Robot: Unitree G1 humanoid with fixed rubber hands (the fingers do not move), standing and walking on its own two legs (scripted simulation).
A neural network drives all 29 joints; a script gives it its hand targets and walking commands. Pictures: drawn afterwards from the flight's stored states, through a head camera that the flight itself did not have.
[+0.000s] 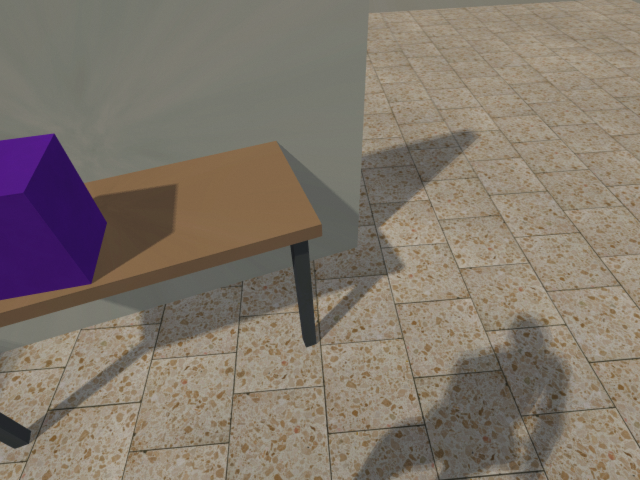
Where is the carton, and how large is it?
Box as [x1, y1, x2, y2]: [0, 134, 106, 299]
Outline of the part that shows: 54,134 0,140 0,299 88,284 91,282 106,222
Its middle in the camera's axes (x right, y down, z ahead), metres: -0.63 -0.05 +0.80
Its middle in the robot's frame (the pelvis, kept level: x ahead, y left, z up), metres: +0.65 +0.66 -0.04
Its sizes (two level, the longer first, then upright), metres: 0.210 0.200 0.250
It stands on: a table, 0.60 m high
